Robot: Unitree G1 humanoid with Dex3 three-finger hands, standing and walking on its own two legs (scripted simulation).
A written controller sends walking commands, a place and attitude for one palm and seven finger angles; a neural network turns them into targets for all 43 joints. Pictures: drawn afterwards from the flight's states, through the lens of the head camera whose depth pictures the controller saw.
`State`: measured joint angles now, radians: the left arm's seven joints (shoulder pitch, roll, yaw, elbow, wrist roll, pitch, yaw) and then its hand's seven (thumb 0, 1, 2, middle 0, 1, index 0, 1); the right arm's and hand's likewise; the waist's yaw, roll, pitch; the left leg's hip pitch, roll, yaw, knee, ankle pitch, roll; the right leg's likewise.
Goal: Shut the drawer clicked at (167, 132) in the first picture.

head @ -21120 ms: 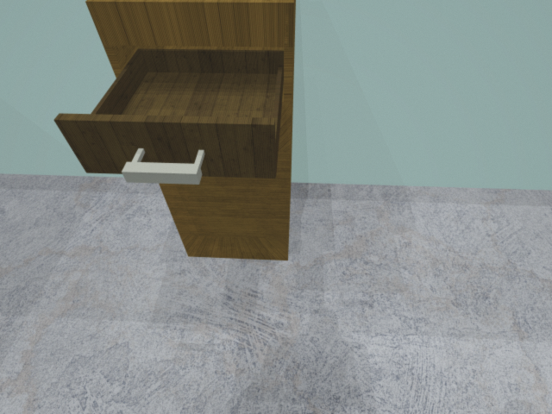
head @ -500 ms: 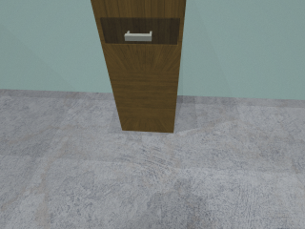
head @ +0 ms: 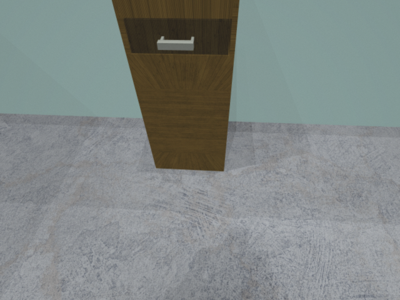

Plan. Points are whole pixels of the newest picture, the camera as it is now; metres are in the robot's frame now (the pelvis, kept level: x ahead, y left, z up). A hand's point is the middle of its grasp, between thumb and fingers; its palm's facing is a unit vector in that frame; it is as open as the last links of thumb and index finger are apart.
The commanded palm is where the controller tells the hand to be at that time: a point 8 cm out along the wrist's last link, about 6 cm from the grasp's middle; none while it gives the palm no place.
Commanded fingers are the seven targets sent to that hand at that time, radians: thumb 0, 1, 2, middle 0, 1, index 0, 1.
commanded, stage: look to check the result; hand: left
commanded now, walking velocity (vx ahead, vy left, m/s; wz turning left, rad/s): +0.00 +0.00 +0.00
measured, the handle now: (176, 42) +0.94 +0.13 +0.07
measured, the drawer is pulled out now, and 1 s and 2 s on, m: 0.00 0.00 0.00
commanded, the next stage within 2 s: stand and wait in 0.40 s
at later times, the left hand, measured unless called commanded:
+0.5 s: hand out of the picture +0.04 +0.19 -0.17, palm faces +0.01 -0.97 -0.25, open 7.4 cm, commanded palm none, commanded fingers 0.00 0.90 0.90 -0.20 -0.30 -0.20 -0.30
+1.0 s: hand out of the picture +0.06 +0.20 -0.16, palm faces +0.00 -0.96 -0.27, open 7.4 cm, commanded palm none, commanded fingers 0.00 0.90 0.90 -0.20 -0.30 -0.20 -0.30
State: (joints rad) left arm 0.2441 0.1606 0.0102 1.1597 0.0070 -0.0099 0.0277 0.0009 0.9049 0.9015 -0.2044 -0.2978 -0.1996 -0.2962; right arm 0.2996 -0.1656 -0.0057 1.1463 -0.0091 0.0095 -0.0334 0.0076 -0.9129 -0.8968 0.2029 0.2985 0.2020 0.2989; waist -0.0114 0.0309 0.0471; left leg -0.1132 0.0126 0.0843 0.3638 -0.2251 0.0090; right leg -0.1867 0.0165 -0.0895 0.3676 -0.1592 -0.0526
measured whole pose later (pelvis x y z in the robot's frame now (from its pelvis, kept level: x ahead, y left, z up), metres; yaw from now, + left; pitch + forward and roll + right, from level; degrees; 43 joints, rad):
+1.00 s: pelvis +0.02 +0.00 +0.00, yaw +0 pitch -1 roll +0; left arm 0.17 0.21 0.02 1.15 0.01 -0.02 0.02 0.00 0.90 0.90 -0.21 -0.30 -0.20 -0.30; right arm 0.23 -0.22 -0.01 1.14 -0.01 0.01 -0.03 0.01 -0.91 -0.90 0.20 0.30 0.20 0.30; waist -0.02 0.03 0.05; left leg -0.07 0.02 0.09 0.32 -0.23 0.00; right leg -0.14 0.03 -0.09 0.32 -0.16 -0.06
